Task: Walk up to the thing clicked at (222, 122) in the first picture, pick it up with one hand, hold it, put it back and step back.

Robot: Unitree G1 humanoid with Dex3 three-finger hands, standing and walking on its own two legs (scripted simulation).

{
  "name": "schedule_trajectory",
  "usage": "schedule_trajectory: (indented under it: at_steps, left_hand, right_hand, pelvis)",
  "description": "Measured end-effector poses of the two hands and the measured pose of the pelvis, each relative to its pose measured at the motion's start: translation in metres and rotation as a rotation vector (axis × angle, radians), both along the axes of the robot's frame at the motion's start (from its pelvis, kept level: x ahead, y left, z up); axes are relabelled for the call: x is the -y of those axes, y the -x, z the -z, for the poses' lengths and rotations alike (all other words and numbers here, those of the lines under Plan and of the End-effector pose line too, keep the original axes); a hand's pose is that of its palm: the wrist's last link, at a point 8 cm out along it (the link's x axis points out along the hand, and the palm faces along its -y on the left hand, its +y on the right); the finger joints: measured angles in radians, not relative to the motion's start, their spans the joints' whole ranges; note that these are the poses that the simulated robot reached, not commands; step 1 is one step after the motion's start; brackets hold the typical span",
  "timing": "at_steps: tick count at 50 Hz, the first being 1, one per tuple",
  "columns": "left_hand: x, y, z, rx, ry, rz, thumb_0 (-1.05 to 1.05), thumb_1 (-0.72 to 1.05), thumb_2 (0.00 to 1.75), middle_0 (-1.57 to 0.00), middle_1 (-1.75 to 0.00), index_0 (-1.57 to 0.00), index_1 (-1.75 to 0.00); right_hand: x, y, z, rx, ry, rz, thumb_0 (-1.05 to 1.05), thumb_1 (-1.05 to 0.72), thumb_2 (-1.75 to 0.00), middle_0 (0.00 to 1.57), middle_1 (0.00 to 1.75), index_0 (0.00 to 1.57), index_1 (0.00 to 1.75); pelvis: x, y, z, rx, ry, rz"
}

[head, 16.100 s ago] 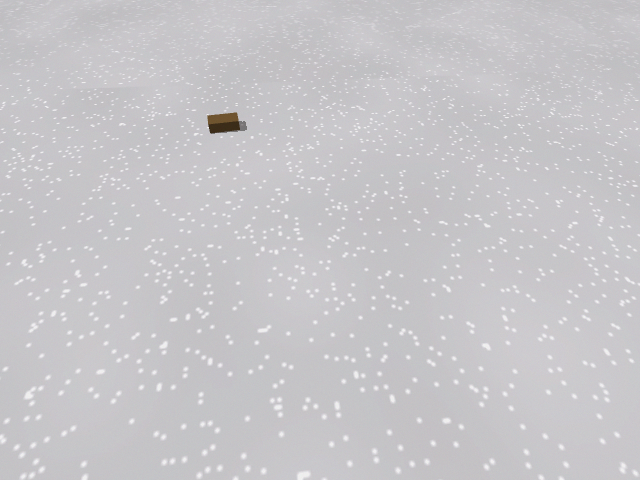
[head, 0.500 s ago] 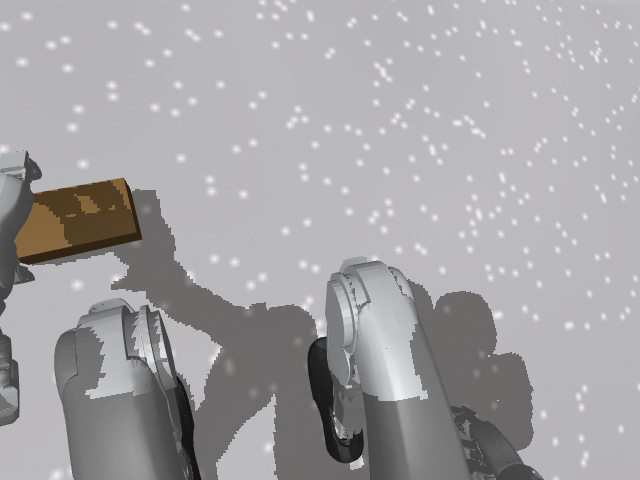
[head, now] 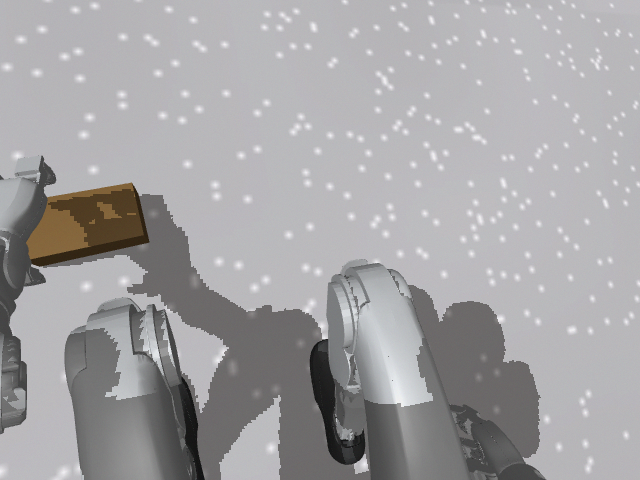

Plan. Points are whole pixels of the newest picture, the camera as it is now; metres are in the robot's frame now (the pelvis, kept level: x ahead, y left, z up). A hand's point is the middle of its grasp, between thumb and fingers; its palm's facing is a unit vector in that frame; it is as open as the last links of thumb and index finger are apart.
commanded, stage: rise first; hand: left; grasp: from above
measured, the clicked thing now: (86, 224) +0.47 +0.26 -0.30
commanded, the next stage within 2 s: approach in 0.64 s
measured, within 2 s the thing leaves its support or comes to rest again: neither
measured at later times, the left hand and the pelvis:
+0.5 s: hand (23, 235) +0.42 +0.30 -0.18, palm faces -0.45 -0.08 -0.89, open 13.8 cm; pelvis +0.00 +0.00 -0.01, yaw +0 degrees
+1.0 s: hand (51, 223) +0.44 +0.27 -0.18, palm faces -0.45 -0.06 -0.89, open 14.0 cm; pelvis +0.00 +0.00 -0.01, yaw +0 degrees
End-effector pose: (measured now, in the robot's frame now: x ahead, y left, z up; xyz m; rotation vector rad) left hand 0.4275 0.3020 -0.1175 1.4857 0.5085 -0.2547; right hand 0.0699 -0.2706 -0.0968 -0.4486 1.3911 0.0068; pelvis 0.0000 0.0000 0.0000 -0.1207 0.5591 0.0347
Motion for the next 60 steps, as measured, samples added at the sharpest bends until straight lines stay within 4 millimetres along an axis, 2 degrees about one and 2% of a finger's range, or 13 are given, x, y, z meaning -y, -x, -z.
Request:
schedule_trajectory:
  at_steps: [16,43,47,52,56,60]
  left_hand:
    - [-0.002,-0.001,0.005,0.019,-0.006,0.01,0.0,-0.49,0.98,-0.14,-0.98,-0.13,-0.99]
    - [0.0,-0.003,0.005,0.003,-0.007,0.013,0.0,-0.48,0.97,-0.14,-0.96,-0.13,-0.97]
    - [0.012,-0.008,0.008,0.0,-0.003,0.043,0.0,-0.5,0.98,-0.12,-0.98,-0.11,-0.98]
    - [0.038,-0.026,0.009,0.048,0.015,0.09,0.0,-0.51,1.0,-0.1,-1.0,-0.1,-1.0]
    - [0.057,-0.042,0.007,0.084,0.016,0.089,0.0,-0.52,1.01,-0.1,-1.0,-0.09,-1.0]
    - [0.065,-0.053,0.005,0.085,0.001,0.053,0.0,-0.53,1.02,-0.1,-1.0,-0.08,-1.0]
  right_hand:
    - [-0.001,0.009,0.002,-0.019,0.011,-0.002,0.0,-0.91,-0.9,0.2,0.29,0.2,0.3]
    - [-0.001,0.002,0.005,-0.008,-0.006,-0.022,0.0,-0.91,-0.89,0.2,0.29,0.2,0.3]
    - [0.0,0.003,0.004,-0.013,-0.007,-0.032,0.0,-0.9,-0.89,0.2,0.29,0.2,0.3]
    - [0.0,0.008,0.001,-0.013,0.0,-0.031,0.0,-0.9,-0.89,0.2,0.29,0.2,0.3]
    - [0.001,0.017,-0.001,-0.014,-0.002,-0.016,0.0,-0.9,-0.88,0.2,0.29,0.2,0.3]
    - [0.0,0.028,-0.001,-0.028,-0.018,0.007,0.0,-0.9,-0.88,0.2,0.29,0.2,0.3]
  pelvis:
    - [-0.001,0.0,0.005,0.004,0.004,-0.001]
    - [0.001,-0.001,0.005,0.0,0.0,-0.001]
    - [0.001,-0.001,0.005,0.001,-0.003,-0.001]
    - [0.001,-0.001,0.007,0.001,0.0,0.002]
    - [0.001,-0.001,0.008,-0.003,0.002,0.007]
    - [0.001,-0.002,0.008,-0.01,0.003,0.015]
